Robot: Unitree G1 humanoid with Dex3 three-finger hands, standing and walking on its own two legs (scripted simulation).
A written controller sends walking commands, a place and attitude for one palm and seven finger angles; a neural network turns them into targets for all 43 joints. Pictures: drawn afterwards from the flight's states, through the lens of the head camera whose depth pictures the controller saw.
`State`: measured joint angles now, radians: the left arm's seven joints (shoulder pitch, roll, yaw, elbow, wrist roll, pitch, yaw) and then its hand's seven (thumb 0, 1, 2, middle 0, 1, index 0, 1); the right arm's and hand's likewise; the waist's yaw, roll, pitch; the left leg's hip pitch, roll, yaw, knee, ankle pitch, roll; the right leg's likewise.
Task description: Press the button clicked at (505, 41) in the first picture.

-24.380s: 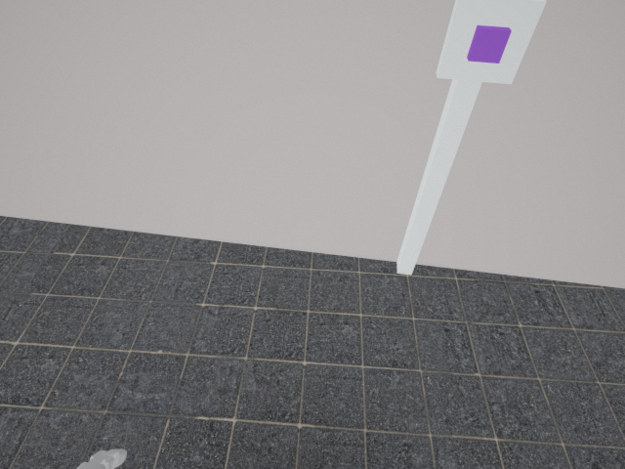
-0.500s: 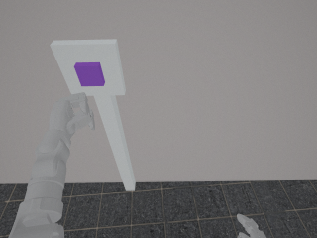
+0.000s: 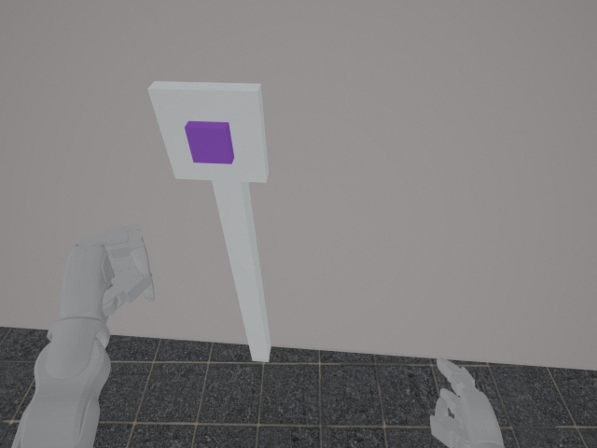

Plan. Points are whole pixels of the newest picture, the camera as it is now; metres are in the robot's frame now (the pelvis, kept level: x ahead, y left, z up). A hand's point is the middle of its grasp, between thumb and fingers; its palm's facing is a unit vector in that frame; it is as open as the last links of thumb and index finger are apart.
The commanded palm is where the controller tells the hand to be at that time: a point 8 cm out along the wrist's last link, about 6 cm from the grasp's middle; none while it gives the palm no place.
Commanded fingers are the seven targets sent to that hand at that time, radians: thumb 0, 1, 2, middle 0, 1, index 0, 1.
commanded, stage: draw the hand back to the body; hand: left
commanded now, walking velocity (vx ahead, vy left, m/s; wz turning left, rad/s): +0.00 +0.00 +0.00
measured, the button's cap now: (211, 141) +0.55 +0.22 +0.15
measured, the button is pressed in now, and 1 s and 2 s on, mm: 0 0 0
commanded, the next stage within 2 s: step back with the hand held close in 0.78 s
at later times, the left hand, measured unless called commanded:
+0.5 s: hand (89, 313) +0.20 +0.24 +0.16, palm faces +0.40 -0.84 -0.37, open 3.1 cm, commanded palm +0.14 +0.28 +0.17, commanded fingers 0.00 0.90 0.90 -1.30 -1.50 -1.30 -1.50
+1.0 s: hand (69, 308) +0.19 +0.26 +0.17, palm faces +0.43 -0.81 -0.40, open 3.1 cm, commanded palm +0.14 +0.29 +0.17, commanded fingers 0.00 0.90 0.90 -1.30 -1.50 -1.30 -1.50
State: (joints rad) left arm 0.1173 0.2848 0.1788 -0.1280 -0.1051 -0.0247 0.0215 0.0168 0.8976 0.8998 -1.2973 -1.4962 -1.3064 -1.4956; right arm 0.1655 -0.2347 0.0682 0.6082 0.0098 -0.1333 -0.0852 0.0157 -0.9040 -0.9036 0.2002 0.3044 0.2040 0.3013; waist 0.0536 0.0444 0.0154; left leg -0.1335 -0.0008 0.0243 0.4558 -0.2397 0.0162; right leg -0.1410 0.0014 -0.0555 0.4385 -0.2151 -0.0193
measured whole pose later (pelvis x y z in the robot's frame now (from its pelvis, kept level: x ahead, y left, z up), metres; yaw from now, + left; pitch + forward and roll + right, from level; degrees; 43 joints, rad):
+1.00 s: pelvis +0.01 +0.01 +0.00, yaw +0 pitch -5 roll -1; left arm 0.50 0.34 0.33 -0.45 -0.04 -0.14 0.11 0.01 0.89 0.90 -1.30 -1.50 -1.31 -1.49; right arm 0.20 -0.22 0.05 0.61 -0.01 -0.07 -0.07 0.02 -0.90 -0.90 0.20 0.30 0.21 0.30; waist 0.05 0.06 0.01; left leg -0.11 0.01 0.02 0.44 -0.24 0.02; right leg -0.09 0.01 -0.06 0.36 -0.19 -0.01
